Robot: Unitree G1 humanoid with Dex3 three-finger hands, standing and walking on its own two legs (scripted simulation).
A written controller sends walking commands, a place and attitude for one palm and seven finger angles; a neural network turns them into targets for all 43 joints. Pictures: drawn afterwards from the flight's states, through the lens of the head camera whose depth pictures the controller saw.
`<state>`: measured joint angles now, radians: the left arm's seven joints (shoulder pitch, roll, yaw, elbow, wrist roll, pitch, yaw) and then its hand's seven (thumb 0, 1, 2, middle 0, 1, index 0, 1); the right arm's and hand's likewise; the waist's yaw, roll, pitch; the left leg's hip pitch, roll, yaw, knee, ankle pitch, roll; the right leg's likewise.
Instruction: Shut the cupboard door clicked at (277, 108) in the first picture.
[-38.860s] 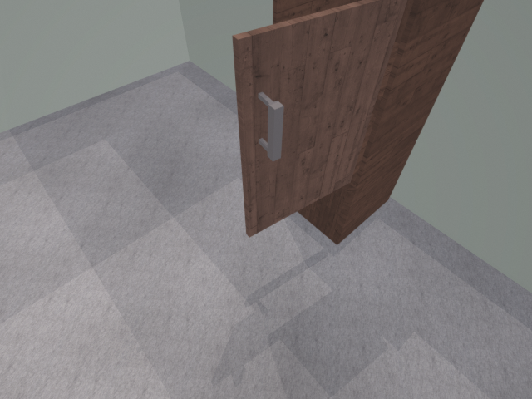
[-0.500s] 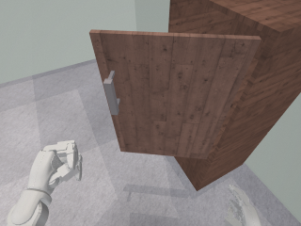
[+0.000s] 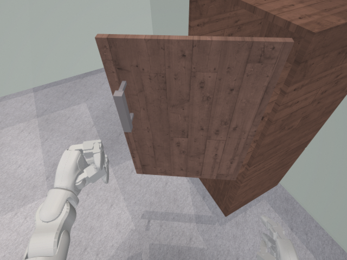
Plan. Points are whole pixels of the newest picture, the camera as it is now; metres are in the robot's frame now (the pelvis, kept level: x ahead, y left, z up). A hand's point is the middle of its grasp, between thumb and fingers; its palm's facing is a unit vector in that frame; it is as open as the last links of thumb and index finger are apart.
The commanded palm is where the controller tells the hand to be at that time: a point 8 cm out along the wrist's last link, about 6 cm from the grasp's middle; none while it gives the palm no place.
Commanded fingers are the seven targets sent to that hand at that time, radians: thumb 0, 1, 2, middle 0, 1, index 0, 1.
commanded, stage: bring the fist close to the handle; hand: left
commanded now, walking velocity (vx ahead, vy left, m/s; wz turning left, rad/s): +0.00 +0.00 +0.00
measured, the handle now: (125, 107) +0.47 +0.16 +0.09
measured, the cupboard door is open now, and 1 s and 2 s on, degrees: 57 57 43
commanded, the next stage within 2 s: push the door shut along its arc in 1.00 s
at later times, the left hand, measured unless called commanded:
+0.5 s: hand (123, 137) +0.37 +0.14 +0.09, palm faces -0.04 -1.00 -0.02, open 3.1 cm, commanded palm +0.35 +0.19 +0.10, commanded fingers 0.00 0.90 0.90 -1.30 -1.50 -1.30 -1.50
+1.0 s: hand (131, 133) +0.38 +0.13 +0.10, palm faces -0.02 -1.00 -0.03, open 3.1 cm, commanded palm +0.36 +0.17 +0.10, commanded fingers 0.00 0.90 0.90 -1.30 -1.50 -1.30 -1.50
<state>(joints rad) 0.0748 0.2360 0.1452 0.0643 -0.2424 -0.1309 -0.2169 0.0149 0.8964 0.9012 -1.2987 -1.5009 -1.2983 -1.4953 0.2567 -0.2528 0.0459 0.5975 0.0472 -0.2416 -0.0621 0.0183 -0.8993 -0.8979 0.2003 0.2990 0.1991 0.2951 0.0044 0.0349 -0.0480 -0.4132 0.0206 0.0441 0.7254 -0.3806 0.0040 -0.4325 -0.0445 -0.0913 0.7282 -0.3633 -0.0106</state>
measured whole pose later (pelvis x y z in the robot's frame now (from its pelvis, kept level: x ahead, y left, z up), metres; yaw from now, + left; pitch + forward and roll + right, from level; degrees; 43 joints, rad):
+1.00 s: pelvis -0.01 +0.00 +0.00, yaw -2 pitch +5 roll +1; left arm -0.37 0.20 0.14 0.56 -0.17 -0.25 -0.08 0.02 0.90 0.90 -1.30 -1.50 -1.30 -1.50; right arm 0.29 -0.25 0.01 0.64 0.05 -0.07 -0.03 0.02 -0.90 -0.90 0.20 0.30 0.20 0.29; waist -0.03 0.02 -0.04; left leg -0.42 0.03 0.07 0.68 -0.35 0.00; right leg -0.46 -0.03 -0.06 0.70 -0.33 -0.02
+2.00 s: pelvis -0.03 +0.01 -0.02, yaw -1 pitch +14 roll +0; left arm -1.02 0.41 0.22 1.24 -0.14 -0.32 -0.32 0.02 0.90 0.90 -1.30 -1.50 -1.29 -1.50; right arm 0.39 -0.29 0.03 0.70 0.02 -0.08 -0.03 0.01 -0.90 -0.90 0.20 0.30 0.20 0.29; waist -0.17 0.02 -0.04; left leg -0.72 0.03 0.05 0.83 -0.37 0.02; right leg -0.73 -0.04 -0.07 0.81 -0.33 -0.01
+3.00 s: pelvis -0.02 +0.00 -0.04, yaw -1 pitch +23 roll -2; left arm -1.41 0.53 0.18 1.41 -0.07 -0.20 -0.42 0.03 0.91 0.97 -1.30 -1.50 -1.30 -1.50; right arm 0.43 -0.29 0.03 0.71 -0.03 -0.06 -0.03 0.01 -0.90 -0.90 0.20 0.30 0.20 0.30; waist -0.28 0.04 -0.04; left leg -0.95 0.05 0.03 0.97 -0.42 0.01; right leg -0.94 -0.02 -0.09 0.91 -0.37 -0.02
